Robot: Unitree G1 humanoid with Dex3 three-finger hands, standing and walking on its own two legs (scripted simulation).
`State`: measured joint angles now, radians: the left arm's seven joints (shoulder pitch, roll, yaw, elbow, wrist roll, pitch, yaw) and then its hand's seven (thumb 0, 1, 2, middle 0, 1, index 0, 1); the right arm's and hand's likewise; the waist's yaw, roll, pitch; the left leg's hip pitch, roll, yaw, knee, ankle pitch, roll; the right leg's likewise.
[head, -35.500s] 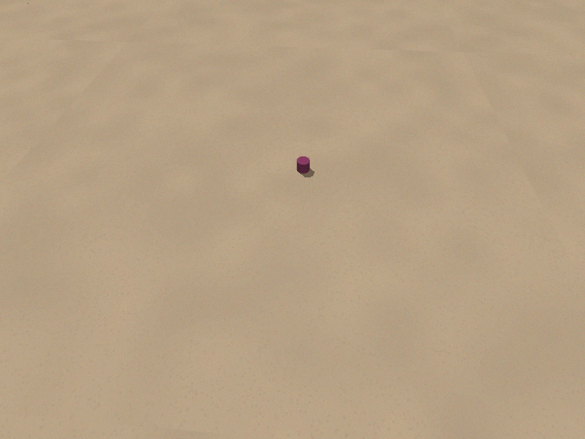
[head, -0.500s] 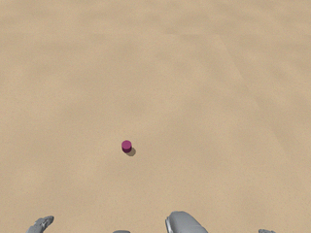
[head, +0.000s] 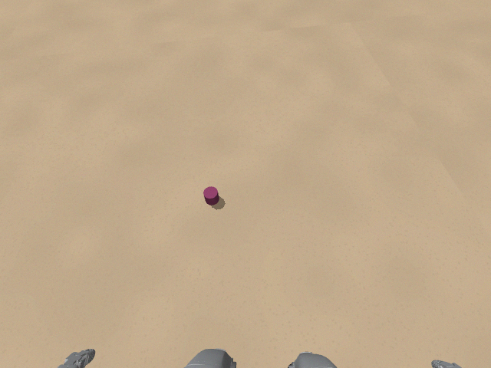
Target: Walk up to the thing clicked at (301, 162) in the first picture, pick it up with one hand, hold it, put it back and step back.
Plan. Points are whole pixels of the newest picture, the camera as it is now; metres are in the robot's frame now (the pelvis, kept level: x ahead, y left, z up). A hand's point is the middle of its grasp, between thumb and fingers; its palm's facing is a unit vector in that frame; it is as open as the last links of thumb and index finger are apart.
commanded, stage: step back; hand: left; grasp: from above
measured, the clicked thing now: (211, 195) +0.87 +0.22 -0.73
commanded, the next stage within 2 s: stand in 1.36 s
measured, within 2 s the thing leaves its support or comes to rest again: neither
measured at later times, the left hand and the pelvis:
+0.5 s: hand out of the picture -0.11 +0.22 -0.15, palm faces -0.02 -0.92 -0.40, open 7.4 cm; pelvis -0.16 -0.04 -0.01, yaw -2 degrees
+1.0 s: hand out of the picture -0.08 +0.24 -0.14, palm faces +0.01 -0.92 -0.40, open 7.4 cm; pelvis -0.16 -0.04 +0.01, yaw +2 degrees
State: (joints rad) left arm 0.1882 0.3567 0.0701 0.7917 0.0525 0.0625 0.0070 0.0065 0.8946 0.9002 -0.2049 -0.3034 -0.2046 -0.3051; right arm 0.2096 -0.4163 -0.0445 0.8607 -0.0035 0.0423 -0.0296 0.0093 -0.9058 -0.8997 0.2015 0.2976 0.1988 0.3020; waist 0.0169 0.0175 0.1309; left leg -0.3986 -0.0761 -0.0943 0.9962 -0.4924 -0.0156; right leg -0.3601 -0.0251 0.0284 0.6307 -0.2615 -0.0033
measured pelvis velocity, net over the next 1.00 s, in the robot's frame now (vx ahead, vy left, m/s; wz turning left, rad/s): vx -0.16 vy -0.04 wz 0.03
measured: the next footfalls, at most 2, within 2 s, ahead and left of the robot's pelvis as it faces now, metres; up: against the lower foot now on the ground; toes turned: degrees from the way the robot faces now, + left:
left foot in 0.08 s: -0.01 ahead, +0.11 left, +0.00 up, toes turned +1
right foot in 0.42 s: -0.14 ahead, -0.17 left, +0.00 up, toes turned +0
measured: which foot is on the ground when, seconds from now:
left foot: up 0.00-0.06, down 0.08-0.46, up 0.48-0.72, down 0.74-1.00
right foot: down 0.00-0.10, up 0.12-0.40, down 0.42-0.78, up 0.80-1.00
